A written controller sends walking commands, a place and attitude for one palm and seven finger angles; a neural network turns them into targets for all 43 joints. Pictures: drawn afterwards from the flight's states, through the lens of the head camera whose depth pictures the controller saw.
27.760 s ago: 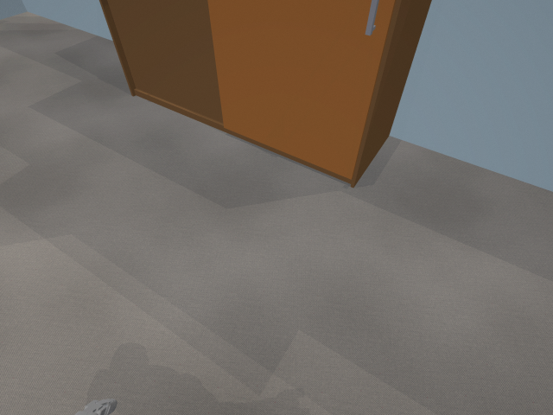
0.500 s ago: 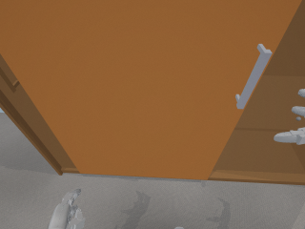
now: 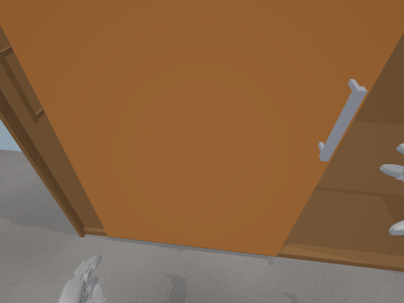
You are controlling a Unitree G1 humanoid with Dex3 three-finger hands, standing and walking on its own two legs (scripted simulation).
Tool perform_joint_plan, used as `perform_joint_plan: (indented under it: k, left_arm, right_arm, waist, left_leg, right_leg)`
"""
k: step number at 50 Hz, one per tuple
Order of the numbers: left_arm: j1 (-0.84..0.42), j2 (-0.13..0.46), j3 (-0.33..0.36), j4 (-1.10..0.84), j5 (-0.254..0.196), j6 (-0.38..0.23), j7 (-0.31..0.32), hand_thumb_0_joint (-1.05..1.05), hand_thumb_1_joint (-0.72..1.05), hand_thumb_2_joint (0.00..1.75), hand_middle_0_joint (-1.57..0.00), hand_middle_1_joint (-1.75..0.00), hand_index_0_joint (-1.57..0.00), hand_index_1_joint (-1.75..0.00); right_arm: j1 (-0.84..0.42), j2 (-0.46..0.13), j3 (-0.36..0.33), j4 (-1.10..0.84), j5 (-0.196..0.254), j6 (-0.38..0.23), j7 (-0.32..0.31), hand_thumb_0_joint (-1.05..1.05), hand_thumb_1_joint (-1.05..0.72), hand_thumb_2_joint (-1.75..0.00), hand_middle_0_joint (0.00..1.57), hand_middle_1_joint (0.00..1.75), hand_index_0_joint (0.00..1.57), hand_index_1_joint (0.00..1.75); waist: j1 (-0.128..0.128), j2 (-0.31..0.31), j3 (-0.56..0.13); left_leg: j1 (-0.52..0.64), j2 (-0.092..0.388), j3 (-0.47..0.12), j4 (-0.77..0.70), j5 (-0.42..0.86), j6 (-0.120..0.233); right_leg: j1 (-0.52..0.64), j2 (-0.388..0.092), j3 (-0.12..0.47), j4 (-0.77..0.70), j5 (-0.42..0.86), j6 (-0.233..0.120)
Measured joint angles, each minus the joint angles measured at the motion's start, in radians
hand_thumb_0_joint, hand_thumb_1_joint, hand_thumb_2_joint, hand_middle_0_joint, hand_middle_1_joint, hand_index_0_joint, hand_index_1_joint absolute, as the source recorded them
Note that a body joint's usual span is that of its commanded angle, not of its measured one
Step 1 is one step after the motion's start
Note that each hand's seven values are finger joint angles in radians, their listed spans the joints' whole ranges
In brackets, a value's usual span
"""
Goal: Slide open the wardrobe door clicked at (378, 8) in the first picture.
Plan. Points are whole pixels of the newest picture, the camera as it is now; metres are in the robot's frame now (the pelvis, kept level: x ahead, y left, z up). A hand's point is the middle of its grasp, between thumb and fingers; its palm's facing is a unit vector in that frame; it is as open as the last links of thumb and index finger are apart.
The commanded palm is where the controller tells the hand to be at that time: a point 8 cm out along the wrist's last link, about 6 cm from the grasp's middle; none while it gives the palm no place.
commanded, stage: draw the hand back to the body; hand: right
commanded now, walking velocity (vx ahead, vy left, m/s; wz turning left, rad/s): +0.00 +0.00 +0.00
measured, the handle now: (337, 123) +0.50 -0.31 +0.13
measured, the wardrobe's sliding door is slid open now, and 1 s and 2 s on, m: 0.67 0.67 0.67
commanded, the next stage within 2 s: step back with the hand held close in 1.24 s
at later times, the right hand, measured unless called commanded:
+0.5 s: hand out of the picture +0.21 -0.31 +0.17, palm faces +0.50 +0.82 -0.27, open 12.4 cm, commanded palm +0.16 -0.33 +0.18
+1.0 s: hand out of the picture +0.12 -0.26 +0.19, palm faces +0.44 +0.84 -0.31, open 7.8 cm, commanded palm +0.07 -0.30 +0.19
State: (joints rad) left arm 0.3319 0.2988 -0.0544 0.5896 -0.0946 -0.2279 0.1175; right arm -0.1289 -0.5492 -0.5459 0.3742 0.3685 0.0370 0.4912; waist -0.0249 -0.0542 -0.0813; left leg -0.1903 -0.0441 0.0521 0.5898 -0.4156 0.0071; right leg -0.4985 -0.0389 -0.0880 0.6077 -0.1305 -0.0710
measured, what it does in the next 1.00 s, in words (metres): shifts its weight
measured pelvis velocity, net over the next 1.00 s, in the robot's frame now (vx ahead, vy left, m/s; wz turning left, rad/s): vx -0.06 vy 0.00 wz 0.01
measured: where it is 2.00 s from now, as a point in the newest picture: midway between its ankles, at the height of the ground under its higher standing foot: outside the picture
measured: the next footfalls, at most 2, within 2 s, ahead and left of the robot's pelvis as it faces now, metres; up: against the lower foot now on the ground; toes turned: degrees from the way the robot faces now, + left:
right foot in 1.52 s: +0.05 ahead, -0.11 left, +0.00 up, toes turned +5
left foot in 1.78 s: -0.24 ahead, +0.00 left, +0.00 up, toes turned +11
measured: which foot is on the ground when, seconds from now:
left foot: down 0.00-1.00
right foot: down 0.00-1.00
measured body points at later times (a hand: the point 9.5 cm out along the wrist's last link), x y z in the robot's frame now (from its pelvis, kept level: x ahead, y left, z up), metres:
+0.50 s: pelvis -0.02 -0.02 +0.02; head -0.05 -0.02 +0.47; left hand +0.18 +0.19 -0.05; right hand +0.18 -0.35 +0.19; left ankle -0.06 +0.11 -0.72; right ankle +0.12 -0.07 -0.72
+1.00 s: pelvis -0.06 +0.00 +0.02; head -0.11 +0.00 +0.46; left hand +0.12 +0.22 -0.05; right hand +0.09 -0.30 +0.21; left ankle -0.06 +0.12 -0.72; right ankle +0.11 -0.07 -0.71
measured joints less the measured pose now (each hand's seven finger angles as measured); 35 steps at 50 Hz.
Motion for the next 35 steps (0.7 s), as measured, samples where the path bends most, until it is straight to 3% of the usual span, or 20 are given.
perform_joint_plan:
  k: [9,12,14,16,19,26,35]
  left_arm:
    - [-0.076,-0.023,-0.016,0.014,0.003,-0.033,0.015,0.01,0.91,0.9,-0.2,-0.3,-0.2,-0.3]
    - [-0.126,-0.037,-0.022,0.021,0.036,-0.036,-0.002,0.01,0.91,0.9,-0.2,-0.3,-0.2,-0.3]
    - [-0.153,-0.047,-0.025,0.021,0.048,-0.027,-0.013,0.01,0.91,0.9,-0.2,-0.3,-0.2,-0.3]
    - [-0.168,-0.055,-0.026,0.02,0.059,-0.016,-0.02,0.01,0.91,0.9,-0.2,-0.3,-0.2,-0.3]
    - [-0.171,-0.065,-0.026,0.031,0.069,0.008,-0.027,0.01,0.91,0.9,-0.2,-0.3,-0.21,-0.3]
    - [-0.153,-0.077,-0.018,0.067,0.076,0.055,-0.028,0.01,0.9,0.9,-0.2,-0.3,-0.21,-0.3]
    - [-0.128,-0.067,0.005,0.085,0.082,0.074,-0.031,0.01,0.91,0.9,-0.2,-0.3,-0.2,-0.3]
  right_arm:
    - [0.115,0.098,0.066,-0.263,-0.001,0.057,-0.088,-0.01,0.51,-0.22,0.25,1.13,0.25,1.13]
    - [0.161,0.107,0.113,-0.334,-0.122,0.002,-0.261,-0.01,0.46,-0.25,0.25,1.1,0.25,1.1]
    - [0.197,0.127,0.133,-0.38,-0.179,-0.028,-0.378,-0.01,0.41,-0.27,0.25,1.07,0.25,1.07]
    - [0.23,0.15,0.15,-0.429,-0.219,-0.048,-0.464,-0.01,0.35,-0.3,0.25,1.04,0.25,1.04]
    - [0.269,0.171,0.172,-0.483,-0.253,-0.072,-0.541,-0.01,0.26,-0.34,0.24,0.99,0.24,0.98]
    - [0.338,0.193,0.191,-0.553,-0.283,-0.104,-0.602,-0.01,0.02,-0.46,0.24,0.84,0.24,0.84]
    - [0.443,0.19,0.198,-0.651,-0.283,-0.131,-0.595,0.0,-0.3,-0.61,0.23,0.66,0.23,0.65]
  waist:
    - [-0.038,0.005,0.025]
    - [-0.043,0.001,0.043]
    - [-0.048,0.0,0.059]
    - [-0.055,-0.003,0.071]
    - [-0.06,-0.007,0.079]
    - [-0.057,0.006,0.105]
    - [-0.038,0.003,0.119]
  left_leg:
    - [0.055,0.017,0.016,-0.035,0.018,-0.01]
    - [0.073,0.019,0.011,-0.071,0.043,-0.01]
    - [0.08,0.024,-0.001,-0.098,0.065,-0.01]
    - [0.089,0.024,-0.01,-0.121,0.083,-0.01]
    - [0.112,0.02,-0.017,-0.144,0.098,-0.014]
    - [0.17,0.029,-0.036,-0.179,0.117,-0.012]
    - [0.201,0.023,-0.052,-0.197,0.142,-0.011]
  right_leg:
    - [0.051,0.024,0.011,-0.04,0.024,-0.012]
    - [0.07,0.039,0.024,-0.068,0.013,0.002]
    - [0.087,0.052,0.031,-0.099,-0.003,0.005]
    - [0.105,0.061,0.038,-0.134,0.017,0.006]
    - [0.135,0.062,0.043,-0.172,0.071,0.0]
    - [0.21,0.075,0.04,-0.222,0.056,0.005]
    - [0.257,0.074,0.042,-0.258,0.055,0.014]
